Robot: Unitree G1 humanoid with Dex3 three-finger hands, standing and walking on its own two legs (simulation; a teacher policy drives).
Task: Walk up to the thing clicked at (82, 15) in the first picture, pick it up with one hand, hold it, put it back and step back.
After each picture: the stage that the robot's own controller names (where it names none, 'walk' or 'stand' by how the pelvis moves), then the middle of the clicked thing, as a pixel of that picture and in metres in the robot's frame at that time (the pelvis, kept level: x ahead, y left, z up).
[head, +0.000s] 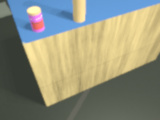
stand; out of the picture +0.84 +0.04 +0.07
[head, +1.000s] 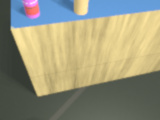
walk; out of the picture +0.78 +0.00 +0.11
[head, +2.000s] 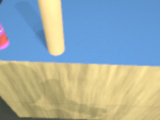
walk; (53, 26) +0.51 +0.17 +0.10
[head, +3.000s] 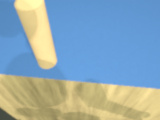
stand; (40, 38) +0.42 +0.16 +0.12
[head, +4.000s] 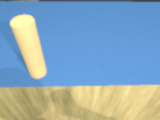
stand; (31, 50) +0.44 +0.20 +0.08
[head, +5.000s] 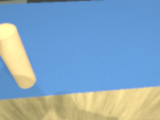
stand; (17, 60) +0.39 +0.23 +0.07
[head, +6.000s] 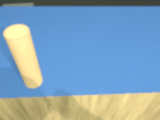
stand; (26, 60) +0.40 +0.21 +0.07
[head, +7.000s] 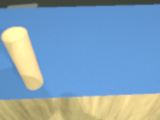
stand; (26, 62) +0.40 +0.21 +0.07
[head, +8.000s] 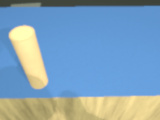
stand; (32, 61) +0.40 +0.19 +0.07
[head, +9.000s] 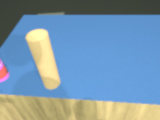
rise first; (45, 62) +0.41 +0.18 +0.07
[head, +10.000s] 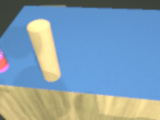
go down; (46, 54) +0.43 +0.17 +0.08
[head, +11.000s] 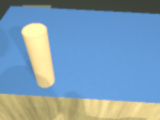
go down; (41, 59) +0.41 +0.16 +0.08
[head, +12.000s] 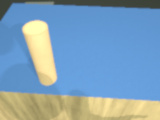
close in; (42, 57) +0.41 +0.16 +0.08
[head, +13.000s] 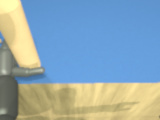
close; (20, 42) +0.42 +0.18 +0.13
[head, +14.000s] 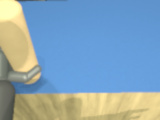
lift; (19, 50) +0.35 +0.17 +0.19
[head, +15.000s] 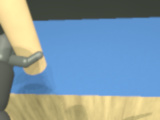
lift; (21, 33) +0.33 +0.17 +0.28
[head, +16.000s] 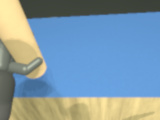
hold; (20, 40) +0.32 +0.16 +0.26
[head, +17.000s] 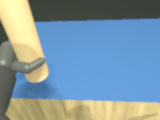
hold; (25, 40) +0.34 +0.16 +0.26
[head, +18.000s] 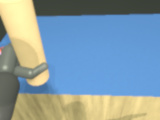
crouch; (28, 45) +0.33 +0.15 +0.24
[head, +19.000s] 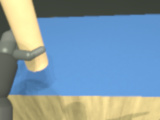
crouch; (26, 30) +0.38 +0.16 +0.26
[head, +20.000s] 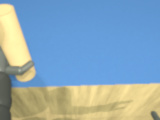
lower; (15, 48) +0.43 +0.20 +0.10
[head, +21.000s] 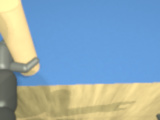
lower; (19, 42) +0.42 +0.18 +0.13
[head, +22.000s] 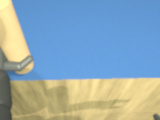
lower; (12, 41) +0.43 +0.19 +0.13
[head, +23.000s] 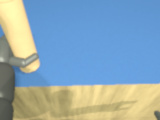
lower; (20, 37) +0.44 +0.18 +0.13
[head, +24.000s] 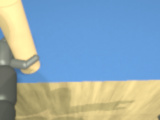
loosen; (20, 39) +0.43 +0.18 +0.13
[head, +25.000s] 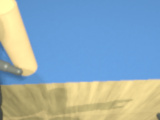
withdraw; (16, 43) +0.42 +0.18 +0.12
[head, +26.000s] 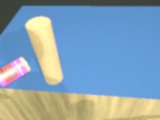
sink last; (47, 55) +0.40 +0.16 +0.12
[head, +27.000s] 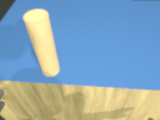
stand; (44, 47) +0.43 +0.17 +0.11
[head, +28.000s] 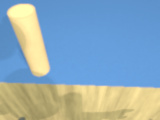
stand; (32, 45) +0.42 +0.18 +0.13
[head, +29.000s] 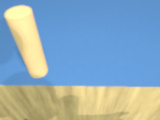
stand; (30, 47) +0.42 +0.18 +0.13
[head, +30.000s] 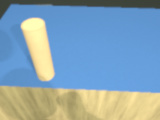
stand; (40, 53) +0.43 +0.18 +0.08
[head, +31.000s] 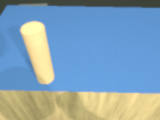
stand; (40, 56) +0.42 +0.17 +0.07
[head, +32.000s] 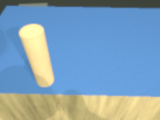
stand; (39, 59) +0.41 +0.17 +0.07
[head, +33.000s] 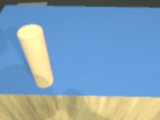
walk; (38, 60) +0.40 +0.17 +0.07
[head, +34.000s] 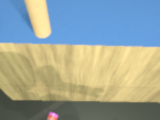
walk; (36, 7) +0.57 +0.20 +0.09
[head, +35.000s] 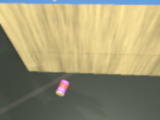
walk; out of the picture +0.87 +0.18 +0.09
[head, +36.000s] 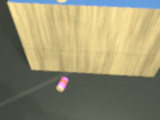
stand; out of the picture +1.06 +0.17 +0.09
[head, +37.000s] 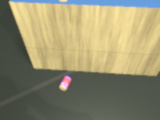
stand; out of the picture +1.05 +0.16 +0.07
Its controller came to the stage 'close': yes
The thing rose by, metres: 0.22
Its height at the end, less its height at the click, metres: +0.00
